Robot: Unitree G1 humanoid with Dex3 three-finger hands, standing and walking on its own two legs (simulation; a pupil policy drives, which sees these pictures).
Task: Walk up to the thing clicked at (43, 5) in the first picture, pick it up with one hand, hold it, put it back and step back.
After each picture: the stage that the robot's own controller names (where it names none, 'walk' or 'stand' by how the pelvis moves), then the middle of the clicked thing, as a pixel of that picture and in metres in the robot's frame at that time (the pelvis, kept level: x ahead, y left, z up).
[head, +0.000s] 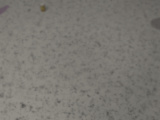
stand; (42, 7) +2.14 +0.53 -0.72
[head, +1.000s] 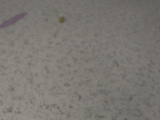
walk; (61, 18) +2.01 +0.22 -0.70
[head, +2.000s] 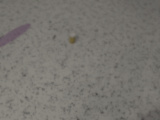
walk; (72, 38) +1.35 +0.00 -0.71
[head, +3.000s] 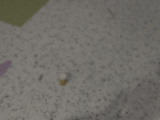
walk; (62, 79) +0.83 +0.09 -0.71
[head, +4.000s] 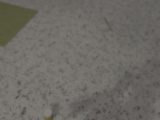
walk; (48, 115) +0.50 +0.21 -0.70
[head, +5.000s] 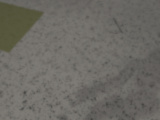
stand; out of the picture +0.36 +0.18 -0.70
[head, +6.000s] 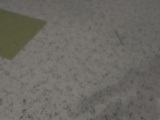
stand; out of the picture +0.34 +0.18 -0.72
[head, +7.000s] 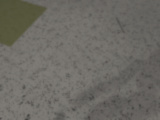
stand; out of the picture +0.37 +0.19 -0.71
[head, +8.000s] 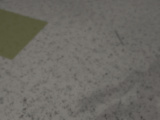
stand; out of the picture +0.36 +0.19 -0.72
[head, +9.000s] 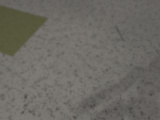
stand; out of the picture +0.37 +0.19 -0.73
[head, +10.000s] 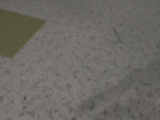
stand; out of the picture +0.37 +0.18 -0.72
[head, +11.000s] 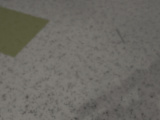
stand; out of the picture +0.38 +0.17 -0.72
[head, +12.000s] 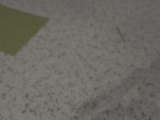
stand; out of the picture +0.38 +0.17 -0.72
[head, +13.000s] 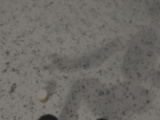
go down; (42, 96) +0.41 +0.19 -0.57
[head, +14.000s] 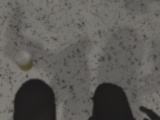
go down; (24, 61) +0.44 +0.25 -0.31
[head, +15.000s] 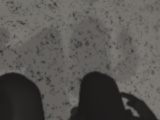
close in; out of the picture +0.42 +0.28 -0.25
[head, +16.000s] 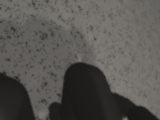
close; out of the picture +0.40 +0.31 -0.21
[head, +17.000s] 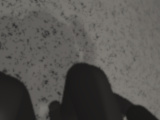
lift; out of the picture +0.38 +0.31 -0.22
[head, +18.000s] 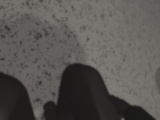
lift; out of the picture +0.38 +0.29 -0.23
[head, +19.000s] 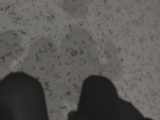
lift; out of the picture +0.31 +0.28 -0.16
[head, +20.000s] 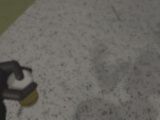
lift; (24, 89) +0.32 +0.18 +0.02
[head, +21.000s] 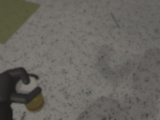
hold; (31, 95) +0.31 +0.17 -0.02
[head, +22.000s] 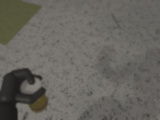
hold; (35, 95) +0.32 +0.16 -0.02
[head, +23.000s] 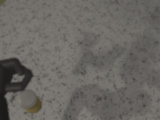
crouch; (30, 102) +0.32 +0.18 -0.17
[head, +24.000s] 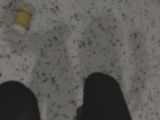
lower; (21, 21) +0.63 +0.17 -0.30
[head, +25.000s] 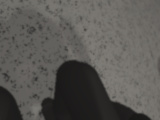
lower; out of the picture +0.61 +0.25 -0.25
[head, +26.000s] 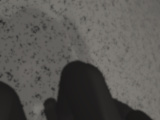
lower; out of the picture +0.60 +0.26 -0.25
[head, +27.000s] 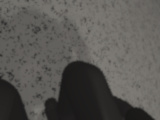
lower; out of the picture +0.60 +0.27 -0.25
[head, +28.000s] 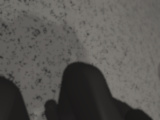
lower; out of the picture +0.60 +0.27 -0.25
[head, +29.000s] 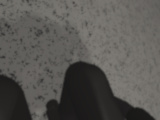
open; out of the picture +0.60 +0.27 -0.24
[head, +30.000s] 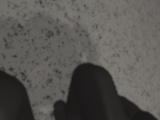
stand; out of the picture +0.60 +0.25 -0.25
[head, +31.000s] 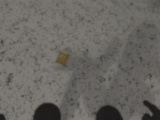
walk; (61, 60) +0.61 +0.10 -0.53
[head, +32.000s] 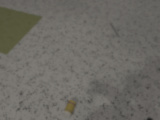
stand; (69, 108) +0.57 +0.06 -0.69
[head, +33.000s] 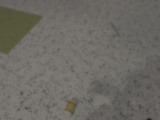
stand; (70, 108) +0.57 +0.07 -0.69
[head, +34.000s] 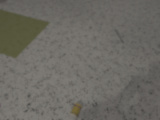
stand; (75, 111) +0.59 +0.05 -0.74
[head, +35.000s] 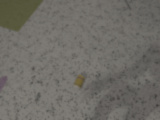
walk; (78, 82) +0.64 +0.08 -0.73
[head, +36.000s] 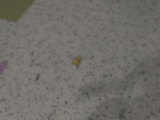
walk; (75, 63) +0.87 +0.06 -0.73
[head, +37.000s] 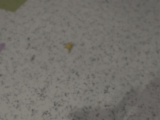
stand; (67, 48) +1.15 +0.10 -0.73
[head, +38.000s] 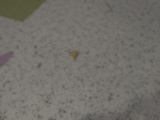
stand; (73, 56) +1.16 +0.06 -0.75
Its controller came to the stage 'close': yes
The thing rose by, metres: 0.69
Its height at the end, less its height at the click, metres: -0.02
